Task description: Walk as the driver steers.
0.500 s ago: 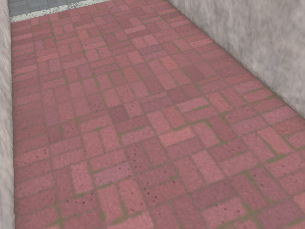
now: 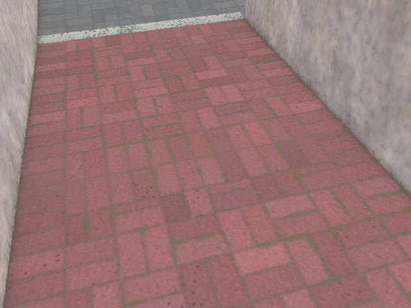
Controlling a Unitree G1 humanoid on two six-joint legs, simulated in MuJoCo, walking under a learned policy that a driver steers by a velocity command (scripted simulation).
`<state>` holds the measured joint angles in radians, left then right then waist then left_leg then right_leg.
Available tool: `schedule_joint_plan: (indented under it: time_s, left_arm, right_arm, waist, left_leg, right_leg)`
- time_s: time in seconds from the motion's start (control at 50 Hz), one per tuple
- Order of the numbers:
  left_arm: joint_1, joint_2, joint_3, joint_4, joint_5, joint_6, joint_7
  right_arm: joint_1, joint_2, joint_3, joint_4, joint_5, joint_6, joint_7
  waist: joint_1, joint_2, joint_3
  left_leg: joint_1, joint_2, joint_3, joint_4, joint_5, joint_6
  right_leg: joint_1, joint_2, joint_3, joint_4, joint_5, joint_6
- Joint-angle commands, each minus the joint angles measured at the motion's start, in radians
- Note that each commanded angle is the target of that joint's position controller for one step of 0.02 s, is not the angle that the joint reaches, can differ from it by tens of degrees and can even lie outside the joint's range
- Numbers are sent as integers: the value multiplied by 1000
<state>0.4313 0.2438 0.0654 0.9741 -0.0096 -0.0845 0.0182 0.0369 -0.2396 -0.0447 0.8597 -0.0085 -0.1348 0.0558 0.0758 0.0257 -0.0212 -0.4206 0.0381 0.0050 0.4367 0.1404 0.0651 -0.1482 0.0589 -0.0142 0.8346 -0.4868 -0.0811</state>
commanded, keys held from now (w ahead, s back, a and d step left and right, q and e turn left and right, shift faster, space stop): no key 1.00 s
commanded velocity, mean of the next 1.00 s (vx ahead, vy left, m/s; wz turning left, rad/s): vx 0.10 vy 0.00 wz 0.00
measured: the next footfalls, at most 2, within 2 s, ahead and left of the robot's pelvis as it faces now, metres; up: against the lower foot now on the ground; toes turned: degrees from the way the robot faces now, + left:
right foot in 0.38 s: +0.23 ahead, -0.13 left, +0.00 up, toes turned +0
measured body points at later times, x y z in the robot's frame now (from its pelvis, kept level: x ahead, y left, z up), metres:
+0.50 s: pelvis +0.14 -0.01 -0.01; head +0.15 -0.02 +0.44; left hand +0.24 +0.25 -0.13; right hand +0.21 -0.25 -0.15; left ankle +0.10 +0.10 -0.74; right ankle +0.20 -0.13 -0.74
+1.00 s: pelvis +0.16 -0.01 +0.00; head +0.17 -0.01 +0.44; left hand +0.23 +0.24 -0.15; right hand +0.16 -0.24 -0.16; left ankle +0.10 +0.10 -0.74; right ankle +0.20 -0.13 -0.74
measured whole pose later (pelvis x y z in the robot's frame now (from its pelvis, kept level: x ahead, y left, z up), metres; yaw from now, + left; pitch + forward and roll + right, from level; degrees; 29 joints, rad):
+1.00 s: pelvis +0.16 -0.01 +0.00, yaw +0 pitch +0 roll +0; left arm 0.19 0.19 0.07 1.03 0.00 0.00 0.03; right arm 0.32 -0.16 -0.03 1.06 0.00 -0.04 -0.03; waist -0.01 0.00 0.01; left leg -0.17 0.01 0.05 0.53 -0.21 -0.04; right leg -0.32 -0.01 -0.01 0.54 -0.07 -0.06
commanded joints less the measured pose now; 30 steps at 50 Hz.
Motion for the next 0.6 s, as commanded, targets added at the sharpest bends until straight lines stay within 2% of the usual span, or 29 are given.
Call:
schedule_joint_plan:
  time_s: [0.02,0.04,0.06,0.08,0.1,0.12,0.14,0.18,0.22,0.26,0.3,0.34,0.36,0.38,0.4,0.42,0.44,0.46,0.48,0.5,0.52,0.54,0.6]
  left_arm:
    - [162,24,-9,-31,-4,-40,-9]
    - [163,80,-13,-62,-40,-48,-15]
    - [13,120,-5,-101,-60,-32,-7]
    - [-95,136,1,-122,-43,-6,7]
    - [-126,128,8,-116,-7,19,23]
    - [-69,74,1,-113,4,38,29]
    - [-61,56,-3,-108,10,44,34]
    - [-55,31,-7,-111,13,30,38]
    - [-68,34,-7,-106,9,16,32]
    - [-101,35,-7,-109,1,14,25]
    - [-147,46,-4,-110,3,24,18]
    - [-154,47,-1,-109,11,27,14]
    - [-150,58,4,-103,20,28,14]
    - [-142,89,11,-104,27,28,16]
    - [-126,122,13,-106,33,27,17]
    - [-131,135,15,-98,27,38,18]
    - [-157,102,9,-98,21,49,11]
    - [-210,87,13,-103,19,54,2]
    - [-249,75,13,-122,22,56,-1]
    - [-251,73,10,-121,21,54,-1]
    - [-236,80,14,-112,16,51,1]
    - [-220,81,17,-102,10,49,6]
    - [-192,67,16,-78,10,41,12]
  right_arm:
    - [395,-201,-35,58,-25,4,-7]
    - [470,-230,-54,94,31,27,-6]
    - [403,-186,-49,67,27,46,-24]
    - [266,-138,-26,22,11,51,-30]
    - [176,-96,-5,0,-4,45,-24]
    - [96,-95,-4,-6,-13,48,-25]
    - [91,-92,-7,-1,-19,43,-24]
    - [130,-101,-12,24,-27,30,-31]
    - [138,-103,-16,31,-19,31,-46]
    - [156,-109,-17,45,-6,40,-52]
    - [175,-97,-12,62,-1,50,-51]
    - [168,-87,-7,76,9,58,-51]
    - [188,-74,-4,87,16,61,-50]
    - [229,-67,-4,97,12,60,-50]
    - [273,-49,-5,100,1,57,-50]
    - [357,-7,3,121,-10,53,-50]
    - [373,18,13,122,-9,57,-56]
    - [329,5,16,112,-2,76,-63]
    - [279,-42,6,111,-1,96,-70]
    - [268,-53,2,110,-5,107,-72]
    - [279,-49,3,115,-10,110,-73]
    - [288,-51,2,121,-9,105,-73]
    - [292,-45,0,131,1,85,-74]
  waist:
    - [-123,325,-342]
    - [-165,282,-433]
    - [-173,158,-318]
    - [-151,10,-177]
    - [-109,-51,-73]
    - [-31,-1,-37]
    - [-31,39,-17]
    - [-24,51,-47]
    - [-27,50,-106]
    - [-41,51,-126]
    - [-64,45,-105]
    - [-48,40,-74]
    - [-48,26,-58]
    - [-63,-16,-57]
    - [-106,-81,-67]
    - [-150,-208,-81]
    - [-151,-256,-104]
    - [-145,-244,-76]
    - [-126,-175,-21]
    - [-118,-142,3]
    - [-115,-118,1]
    - [-109,-85,-5]
    - [-93,-52,-43]
  left_leg:
    - [807,413,-441,204,1070,275]
    - [901,456,-583,129,638,358]
    - [767,406,-554,31,256,312]
    - [525,353,-469,-36,159,260]
    - [282,303,-374,-70,277,234]
    - [145,277,-324,-111,221,217]
    - [60,237,-265,-139,288,199]
    - [62,192,-154,-136,532,173]
    - [107,156,-81,-132,589,148]
    - [157,147,-54,-140,529,141]
    - [174,144,-52,-138,399,136]
    - [156,138,-63,-104,241,114]
    - [147,112,-66,-77,140,83]
    - [134,73,-62,-37,-8,42]
    - [92,0,-19,22,-153,3]
    - [17,-53,12,55,-364,-31]
    - [56,-42,17,67,-403,-48]
    - [112,-30,22,42,-348,-43]
    - [119,-22,23,32,-338,-33]
    - [103,-15,15,19,-316,-30]
    - [104,-6,8,9,-290,-31]
    - [103,-3,3,5,-253,-33]
    - [109,7,0,13,-149,-39]
  right_leg:
    - [-566,37,97,747,-272,48]
    - [-725,4,180,795,-228,75]
    - [-799,-62,112,787,-143,81]
    - [-745,-115,75,700,-43,82]
    - [-621,-145,85,594,1,87]
    - [-530,-170,102,474,47,95]
    - [-456,-178,89,394,81,94]
    - [-387,-171,69,208,188,88]
    - [-306,-153,54,35,344,76]
    - [-264,-132,42,-71,438,74]
    - [-228,-117,39,-161,483,69]
    - [-162,-104,30,-284,522,50]
    - [-123,-102,32,-347,586,34]
    - [-75,-151,77,-378,817,14]
    - [-8,-210,119,-343,1072,-17]
    - [63,-276,156,-330,1158,-94]
    - [25,-295,176,-360,984,-131]
    - [-87,-262,194,-416,685,-100]
    - [-152,-209,162,-433,571,-64]
    - [-155,-182,132,-420,545,-39]
    - [-139,-164,114,-402,556,-29]
    - [-114,-154,102,-381,598,-25]
    - [-47,-143,81,-328,770,-32]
